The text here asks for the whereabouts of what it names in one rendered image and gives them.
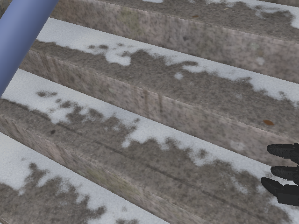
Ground robot right hand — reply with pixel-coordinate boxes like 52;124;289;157
261;143;299;206

